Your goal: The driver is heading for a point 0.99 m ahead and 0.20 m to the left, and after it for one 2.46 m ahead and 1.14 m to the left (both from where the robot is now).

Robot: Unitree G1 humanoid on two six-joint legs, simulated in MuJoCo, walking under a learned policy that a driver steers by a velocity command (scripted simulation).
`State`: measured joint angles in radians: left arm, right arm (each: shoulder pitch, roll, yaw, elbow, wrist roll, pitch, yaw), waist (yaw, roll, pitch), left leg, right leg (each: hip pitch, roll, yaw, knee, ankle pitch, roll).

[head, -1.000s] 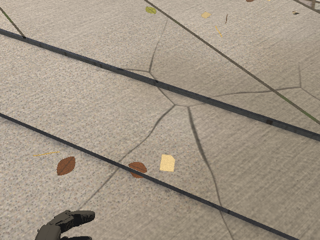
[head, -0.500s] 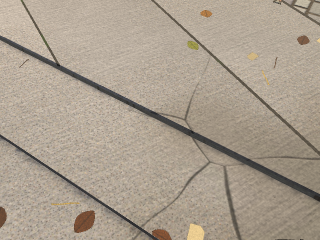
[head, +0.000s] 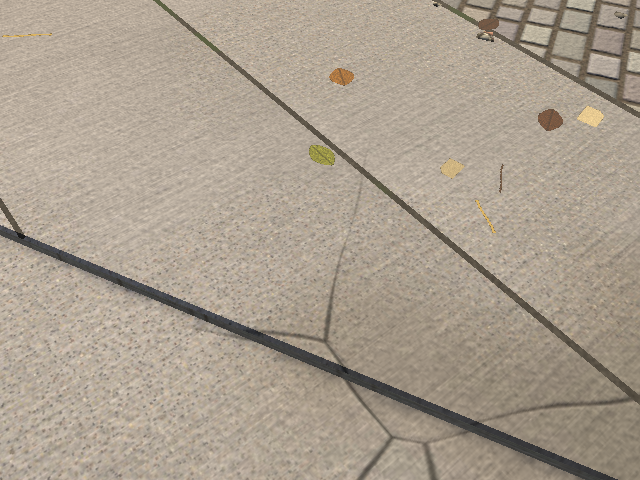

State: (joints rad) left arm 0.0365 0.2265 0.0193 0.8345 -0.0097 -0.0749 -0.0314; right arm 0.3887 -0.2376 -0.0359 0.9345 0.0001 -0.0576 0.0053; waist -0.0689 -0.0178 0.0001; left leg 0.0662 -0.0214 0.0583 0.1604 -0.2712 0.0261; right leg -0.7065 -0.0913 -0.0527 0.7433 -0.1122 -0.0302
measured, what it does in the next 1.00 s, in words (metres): climbs: right foot 0.04 m higher, then left foot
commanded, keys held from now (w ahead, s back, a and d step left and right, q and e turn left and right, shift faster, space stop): no key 0.38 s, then w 0.62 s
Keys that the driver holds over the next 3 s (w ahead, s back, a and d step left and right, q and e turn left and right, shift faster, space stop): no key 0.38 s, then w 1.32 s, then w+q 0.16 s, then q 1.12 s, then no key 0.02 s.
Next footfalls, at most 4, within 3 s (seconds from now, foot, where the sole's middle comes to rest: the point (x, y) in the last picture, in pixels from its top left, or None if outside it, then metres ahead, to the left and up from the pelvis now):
0.04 right None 0.23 -0.13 -0.74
0.44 left None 0.22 0.11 -0.74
0.80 right None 0.21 -0.10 -0.74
1.24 left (243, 424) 0.60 0.14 -0.74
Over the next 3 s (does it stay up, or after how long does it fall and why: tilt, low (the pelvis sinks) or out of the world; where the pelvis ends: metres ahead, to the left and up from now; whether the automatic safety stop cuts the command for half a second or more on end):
stays up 0.98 0.04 0.08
